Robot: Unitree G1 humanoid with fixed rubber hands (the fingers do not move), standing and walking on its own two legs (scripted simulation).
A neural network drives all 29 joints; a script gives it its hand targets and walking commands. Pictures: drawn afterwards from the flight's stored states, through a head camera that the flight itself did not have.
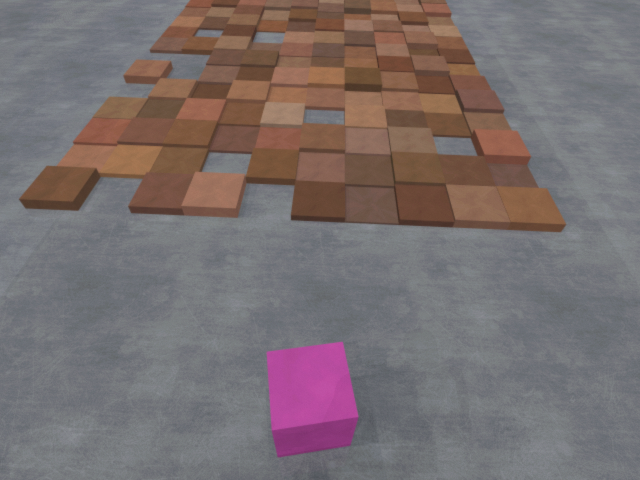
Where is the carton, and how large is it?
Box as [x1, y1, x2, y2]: [267, 342, 357, 456]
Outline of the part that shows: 342,342 267,352 271,427 278,456 350,444 357,420 357,412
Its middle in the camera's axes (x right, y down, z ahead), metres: -0.03 +0.46 +1.09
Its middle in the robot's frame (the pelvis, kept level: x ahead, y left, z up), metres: +0.45 +0.02 -0.64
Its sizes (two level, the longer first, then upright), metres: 0.210 0.200 0.250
